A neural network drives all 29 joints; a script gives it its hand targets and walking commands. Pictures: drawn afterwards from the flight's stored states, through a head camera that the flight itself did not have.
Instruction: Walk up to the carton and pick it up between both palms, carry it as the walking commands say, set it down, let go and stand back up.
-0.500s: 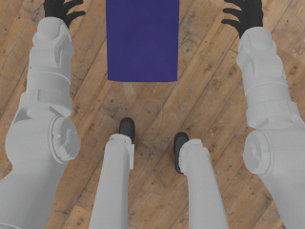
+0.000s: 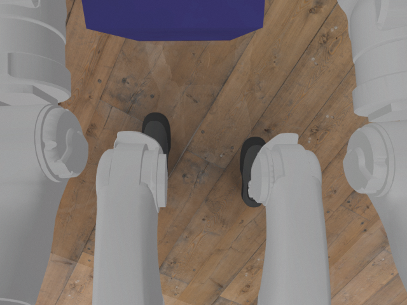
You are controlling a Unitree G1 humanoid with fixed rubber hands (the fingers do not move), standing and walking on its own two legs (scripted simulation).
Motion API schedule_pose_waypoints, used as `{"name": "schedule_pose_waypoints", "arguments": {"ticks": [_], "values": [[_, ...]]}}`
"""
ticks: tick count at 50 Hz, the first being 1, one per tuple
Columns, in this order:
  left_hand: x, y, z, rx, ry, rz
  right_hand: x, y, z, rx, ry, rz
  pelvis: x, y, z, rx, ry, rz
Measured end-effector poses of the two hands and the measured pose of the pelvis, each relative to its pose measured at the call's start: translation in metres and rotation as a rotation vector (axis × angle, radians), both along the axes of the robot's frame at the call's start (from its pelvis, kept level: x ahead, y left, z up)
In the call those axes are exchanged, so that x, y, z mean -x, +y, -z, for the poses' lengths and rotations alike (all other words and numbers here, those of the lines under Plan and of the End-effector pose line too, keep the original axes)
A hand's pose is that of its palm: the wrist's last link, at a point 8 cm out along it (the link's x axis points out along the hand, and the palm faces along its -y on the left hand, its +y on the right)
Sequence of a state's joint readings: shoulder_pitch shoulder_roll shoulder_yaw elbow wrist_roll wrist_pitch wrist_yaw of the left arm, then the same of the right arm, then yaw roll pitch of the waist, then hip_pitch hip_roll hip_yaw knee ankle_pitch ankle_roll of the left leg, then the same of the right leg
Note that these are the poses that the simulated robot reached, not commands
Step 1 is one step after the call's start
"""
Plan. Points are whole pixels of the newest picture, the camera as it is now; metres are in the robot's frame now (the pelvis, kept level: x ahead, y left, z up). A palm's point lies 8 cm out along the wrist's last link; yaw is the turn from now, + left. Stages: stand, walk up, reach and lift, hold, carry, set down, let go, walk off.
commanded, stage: reach and lift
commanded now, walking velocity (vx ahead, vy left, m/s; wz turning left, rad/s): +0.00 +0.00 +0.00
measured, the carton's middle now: out of the picture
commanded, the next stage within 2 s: none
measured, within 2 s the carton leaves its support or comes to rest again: neither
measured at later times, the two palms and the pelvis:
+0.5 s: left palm out of the picture +0.56 +0.23 -0.25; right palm out of the picture +0.57 -0.15 -0.26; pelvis +0.00 +0.00 -0.06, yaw -1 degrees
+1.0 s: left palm out of the picture +0.57 +0.23 -0.25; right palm out of the picture +0.57 -0.13 -0.26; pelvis +0.01 +0.00 -0.06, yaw -1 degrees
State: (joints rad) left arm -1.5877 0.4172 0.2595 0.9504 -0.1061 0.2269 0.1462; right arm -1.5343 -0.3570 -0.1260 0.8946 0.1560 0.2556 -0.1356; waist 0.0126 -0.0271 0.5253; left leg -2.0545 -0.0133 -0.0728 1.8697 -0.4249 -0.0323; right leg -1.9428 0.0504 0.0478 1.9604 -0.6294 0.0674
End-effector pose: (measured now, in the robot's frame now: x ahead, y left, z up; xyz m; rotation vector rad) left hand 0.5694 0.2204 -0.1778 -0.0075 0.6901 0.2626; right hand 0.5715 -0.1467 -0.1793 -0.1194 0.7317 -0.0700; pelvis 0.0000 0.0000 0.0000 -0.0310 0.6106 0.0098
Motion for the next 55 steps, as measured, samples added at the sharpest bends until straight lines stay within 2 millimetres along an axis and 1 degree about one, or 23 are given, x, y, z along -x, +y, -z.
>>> {"name": "schedule_pose_waypoints", "arguments": {"ticks": [6, 9, 15, 19, 22, 25, 42, 49, 55], "values": [[0.002, 0.008, 0.013, 0.005, 0.025, -0.014, 0.001, 0.005, 0.019, -0.002, 0.018, -0.016, 0.001, -0.004, 0.021, -0.011, -0.021, 0.004], [0.007, 0.008, 0.029, 0.020, 0.055, -0.007, 0.004, 0.004, 0.033, 0.002, 0.041, -0.013, 0.000, -0.004, 0.029, -0.011, -0.014, 0.005], [0.009, 0.010, 0.059, 0.029, 0.056, 0.000, 0.004, 0.005, 0.059, 0.010, 0.043, -0.017, 0.000, -0.002, 0.046, -0.009, -0.001, 0.009], [0.010, 0.012, 0.074, 0.008, 0.071, 0.013, 0.005, 0.004, 0.075, -0.001, 0.051, -0.010, -0.003, 0.001, 0.057, -0.003, 0.003, 0.015], [0.008, 0.012, 0.075, -0.013, 0.074, 0.023, 0.004, 0.002, 0.079, -0.021, 0.038, 0.003, -0.004, 0.002, 0.061, 0.000, -0.001, 0.016], [0.006, 0.011, 0.073, -0.004, 0.059, 0.015, 0.002, 0.001, 0.079, -0.026, 0.029, 0.003, -0.005, 0.001, 0.063, -0.004, -0.004, 0.016], [0.004, 0.007, 0.072, 0.003, 0.053, 0.033, 0.003, 0.002, 0.080, -0.024, 0.034, -0.006, -0.005, -0.001, 0.065, -0.008, -0.006, 0.016], [0.003, 0.005, 0.072, 0.009, 0.051, 0.045, 0.003, 0.013, 0.080, -0.039, 0.035, -0.028, -0.005, 0.000, 0.065, -0.008, -0.006, 0.017], [0.001, 0.000, 0.071, 0.020, 0.046, 0.067, 0.003, 0.034, 0.080, -0.084, 0.036, -0.053, -0.005, 0.000, 0.065, -0.008, -0.006, 0.017]]}}
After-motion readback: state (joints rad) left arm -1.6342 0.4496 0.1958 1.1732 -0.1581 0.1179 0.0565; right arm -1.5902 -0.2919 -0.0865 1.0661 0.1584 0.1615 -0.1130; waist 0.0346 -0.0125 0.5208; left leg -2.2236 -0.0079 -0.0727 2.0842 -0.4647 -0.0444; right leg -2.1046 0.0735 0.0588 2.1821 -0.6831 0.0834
